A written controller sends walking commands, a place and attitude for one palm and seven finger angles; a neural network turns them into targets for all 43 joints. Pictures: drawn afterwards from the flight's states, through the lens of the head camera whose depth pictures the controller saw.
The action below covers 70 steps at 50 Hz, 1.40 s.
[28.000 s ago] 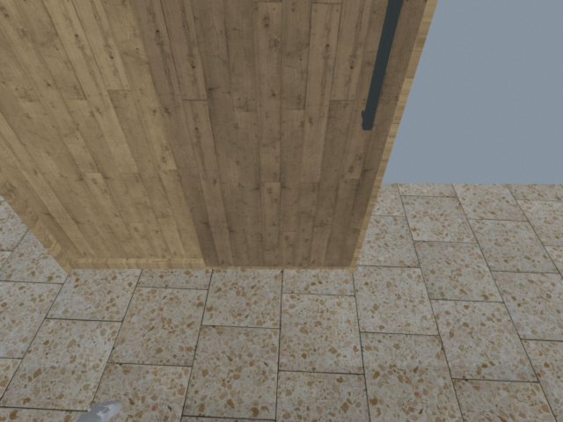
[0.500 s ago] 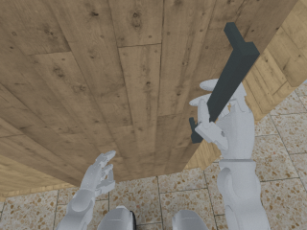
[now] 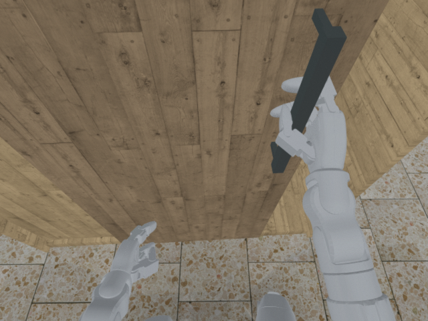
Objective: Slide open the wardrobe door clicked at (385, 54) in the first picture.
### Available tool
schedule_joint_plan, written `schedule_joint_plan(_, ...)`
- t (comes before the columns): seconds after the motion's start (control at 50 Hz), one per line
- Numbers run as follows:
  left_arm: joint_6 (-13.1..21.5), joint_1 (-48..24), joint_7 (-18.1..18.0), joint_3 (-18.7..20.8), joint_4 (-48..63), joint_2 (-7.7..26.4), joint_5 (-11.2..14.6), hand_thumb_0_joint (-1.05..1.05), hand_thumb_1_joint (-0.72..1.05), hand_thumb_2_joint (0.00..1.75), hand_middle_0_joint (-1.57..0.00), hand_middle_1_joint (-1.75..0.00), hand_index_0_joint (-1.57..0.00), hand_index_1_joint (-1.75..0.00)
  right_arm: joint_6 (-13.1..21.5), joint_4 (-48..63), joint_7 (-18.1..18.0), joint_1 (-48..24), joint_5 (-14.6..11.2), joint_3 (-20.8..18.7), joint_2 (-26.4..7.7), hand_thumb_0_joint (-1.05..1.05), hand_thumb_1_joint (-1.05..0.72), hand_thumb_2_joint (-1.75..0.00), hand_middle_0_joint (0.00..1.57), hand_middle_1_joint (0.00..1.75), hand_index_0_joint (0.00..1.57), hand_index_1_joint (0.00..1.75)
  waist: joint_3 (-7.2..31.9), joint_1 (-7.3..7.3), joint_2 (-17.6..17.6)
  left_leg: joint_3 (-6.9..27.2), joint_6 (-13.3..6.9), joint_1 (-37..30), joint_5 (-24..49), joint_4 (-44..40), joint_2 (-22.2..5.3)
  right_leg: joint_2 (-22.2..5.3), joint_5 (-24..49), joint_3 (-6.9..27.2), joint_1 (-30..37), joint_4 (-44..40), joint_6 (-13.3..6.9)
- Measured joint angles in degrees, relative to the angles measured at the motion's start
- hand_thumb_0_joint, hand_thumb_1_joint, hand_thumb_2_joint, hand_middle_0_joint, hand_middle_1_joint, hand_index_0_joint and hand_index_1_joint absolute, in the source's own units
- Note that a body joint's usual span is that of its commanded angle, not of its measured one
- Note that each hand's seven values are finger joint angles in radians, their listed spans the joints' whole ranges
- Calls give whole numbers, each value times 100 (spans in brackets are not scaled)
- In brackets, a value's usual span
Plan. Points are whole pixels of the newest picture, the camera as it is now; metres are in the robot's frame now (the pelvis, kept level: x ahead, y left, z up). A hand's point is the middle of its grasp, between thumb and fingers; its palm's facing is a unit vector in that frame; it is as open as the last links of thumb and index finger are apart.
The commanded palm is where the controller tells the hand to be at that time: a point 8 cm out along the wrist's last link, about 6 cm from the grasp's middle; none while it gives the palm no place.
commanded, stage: step sideways, sliding the door along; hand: right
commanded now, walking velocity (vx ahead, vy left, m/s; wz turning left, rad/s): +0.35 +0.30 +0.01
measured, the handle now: (293, 110) +0.40 -0.14 +0.16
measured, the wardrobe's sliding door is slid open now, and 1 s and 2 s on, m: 0.23 0.44 0.44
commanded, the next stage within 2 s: stop walking and hold the door there in 1.26 s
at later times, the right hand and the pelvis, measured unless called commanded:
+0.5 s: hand (215, 136) +0.35 -0.02 +0.16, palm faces +0.11 +0.99 -0.08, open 6.1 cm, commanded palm +0.33 +0.01 +0.15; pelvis -0.04 +0.12 +0.01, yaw -2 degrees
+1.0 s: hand (133, 138) +0.35 +0.10 +0.16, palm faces +0.20 +0.98 -0.07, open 6.1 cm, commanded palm +0.33 +0.13 +0.15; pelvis -0.03 +0.26 +0.01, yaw -3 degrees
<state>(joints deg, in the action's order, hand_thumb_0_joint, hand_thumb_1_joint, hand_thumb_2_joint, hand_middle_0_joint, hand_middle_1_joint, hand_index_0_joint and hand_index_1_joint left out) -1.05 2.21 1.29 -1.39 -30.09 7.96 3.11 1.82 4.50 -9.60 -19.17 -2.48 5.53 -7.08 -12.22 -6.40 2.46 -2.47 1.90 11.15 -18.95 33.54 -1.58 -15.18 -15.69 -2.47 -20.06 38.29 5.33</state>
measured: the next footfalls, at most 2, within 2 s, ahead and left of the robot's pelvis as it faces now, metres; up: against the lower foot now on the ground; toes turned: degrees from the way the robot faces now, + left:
right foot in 0.16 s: +0.04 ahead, -0.09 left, +0.00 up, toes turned -8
left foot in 0.54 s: +0.03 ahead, +0.30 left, +0.00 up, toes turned -1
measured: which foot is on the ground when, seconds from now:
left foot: down 0.00-0.16, up 0.18-0.52, down 0.54-0.68, up 0.70-1.00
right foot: up 0.00-0.14, down 0.16-0.54, up 0.56-0.68, down 0.70-1.00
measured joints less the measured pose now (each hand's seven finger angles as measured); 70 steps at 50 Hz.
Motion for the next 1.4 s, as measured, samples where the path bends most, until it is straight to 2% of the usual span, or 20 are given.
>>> schedule_joint_plan(0.08,32,-122,-166,84,-473,154,-2,1,91,90,-20,-30,-20,-30,-44,-327,-206,-131,-1,-221,215,2,-77,-86,41,140,22,140,16,220,15,-15,-31,231,-31,205,-75,817,-1476,259,-380,1365,-360)
schedule_joint_plan(0.14,36,42,-221,139,-608,208,-34,1,91,90,-20,-30,-20,-30,-57,-469,-218,-220,22,-179,200,3,-77,-84,39,140,23,140,98,323,-249,-27,-183,413,105,357,-143,1233,-398,-286,138,205,-439)
schedule_joint_plan(0.16,32,114,-214,183,-572,263,-60,1,91,90,-20,-30,-20,-30,-20,-520,-194,-288,8,-152,200,3,-78,-84,38,140,23,140,127,349,-212,-97,-237,630,157,746,-71,1193,265,-372,390,-350,-524)
schedule_joint_plan(0.2,-18,168,-169,321,-559,238,-66,1,91,90,-20,-30,-20,-30,58,-782,-124,-596,-24,-100,130,3,-78,-83,38,140,23,140,-100,330,-366,146,-304,1059,-365,1942,44,1195,169,-358,468,-312,-612)
schedule_joint_plan(0.3,-59,420,-46,293,-642,256,-84,1,91,90,-19,-30,-19,-30,-47,-1339,11,-1008,-62,36,143,4,-78,-81,33,140,25,140,-208,281,-206,215,-298,1801,-389,3563,268,828,295,30,630,-751,-458)
schedule_joint_plan(0.42,-13,595,-71,204,-517,210,-60,1,91,90,-20,-30,-20,-30,-30,-1843,101,-1263,-71,109,124,3,-78,-80,37,140,24,140,-122,-60,123,153,-285,1383,-266,2090,-43,279,479,170,731,-1005,-113)
schedule_joint_plan(0.54,67,477,-127,41,-402,-7,44,1,91,90,-20,-30,-20,-30,-34,-2113,119,-1442,-116,-83,-142,1,-77,-82,42,140,19,140,143,-132,14,167,-181,170,412,8,-78,184,84,435,246,-152,72)
schedule_joint_plan(0.58,97,232,-158,53,-571,98,53,1,91,90,-20,-30,-20,-30,-7,-2135,36,-1399,-78,-278,-64,1,-78,-84,43,140,17,140,134,54,225,30,20,247,141,295,24,294,-703,730,-88,680,-195)
schedule_joint_plan(0.62,162,92,-230,143,-769,169,22,1,91,90,-20,-30,-20,-30,-2,-2094,-25,-1286,-60,-329,-7,1,-78,-84,41,140,16,140,166,137,190,39,36,317,40,380,-34,702,-1380,583,-288,1438,-359)
schedule_joint_plan(0.68,176,90,-295,218,-825,249,-29,1,91,90,-20,-30,-20,-30,9,-1915,-54,-1116,-53,-280,-17,1,-78,-83,39,140,17,140,246,151,-88,144,-142,537,141,580,-89,1126,-448,-127,173,280,-455)
schedule_joint_plan(0.7,161,96,-292,262,-767,273,-61,1,91,90,-20,-30,-20,-30,42,-1868,-41,-1125,-78,-264,-48,1,-78,-83,39,140,18,140,198,171,-146,117,-217,731,195,1008,-70,1123,198,-255,354,-151,-494)
schedule_joint_plan(0.82,41,276,-54,348,-594,305,-54,1,91,90,-20,-30,-20,-30,127,-1820,88,-1198,-105,-184,-130,2,-79,-83,36,140,19,140,-161,149,-259,216,-293,1655,-439,3152,262,799,197,-58,661,-569,-332)
schedule_joint_plan(0.98,29,581,-98,261,-405,281,-8,1,91,90,-20,-30,-20,-30,175,-1724,132,-1122,-166,-207,-119,1,-78,-83,38,140,19,140,-143,-158,172,217,-279,998,-160,1125,0,99,318,231,686,-761,137)
schedule_joint_plan(1.02,36,614,-132,177,-375,148,45,1,91,90,-20,-30,-20,-30,78,-1703,36,-1146,-153,-397,-204,1,-78,-84,39,140,18,139,-12,-154,18,242,-264,502,469,282,-60,105,79,367,443,-316,107)
schedule_joint_plan(1.04,44,559,-144,128,-411,129,72,1,91,90,-20,-30,-20,-30,39,-1705,14,-1165,-148,-547,-237,1,-77,-85,40,140,18,138,42,-113,-1,226,-60,445,404,217,-41,98,-135,483,264,24,-41)
schedule_joint_plan(1.08,86,322,-199,132,-622,174,38,1,91,90,-20,-30,-20,-30,10,-1691,-59,-1117,-159,-826,-218,1,-77,-85,41,140,18,137,52,66,75,104,46,574,142,558,8,341,-1090,737,-104,1001,-261)
schedule_joint_plan(1.12,185,183,-265,195,-800,210,-11,1,91,90,-20,-30,-20,-30,-26,-1592,-118,-994,-181,-946,-228,1,-77,-86,40,140,18,137,94,83,-43,170,-1,648,115,557,-37,778,-1606,515,-255,1600,-380)
schedule_joint_plan(1.2,202,142,-316,308,-745,304,-87,1,91,90,-20,-30,-20,-30,36,-1357,-166,-845,-208,-1007,-351,2,-76,-86,40,140,19,137,75,120,-306,206,-188,930,271,1044,-14,1145,262,-230,367,-131,-463)
schedule_joint_plan(1.3,74,257,-58,370,-553,300,-41,1,91,90,-20,-30,-20,-30,75,-1340,-64,-736,-214,-1172,-491,2,-77,-86,37,140,20,135,-74,44,-292,194,-217,1529,-625,2981,328,778,-57,-138,674,-410,-378)
schedule_joint_plan(1.4,83,399,20,320,-488,356,-58,1,91,90,-20,-30,-20,-30,195,-1363,53,-617,-212,-1420,-587,1,-75,-86,36,140,21,135,-79,-109,12,66,-178,1474,-494,2251,208,248,215,14,861,-927,-96)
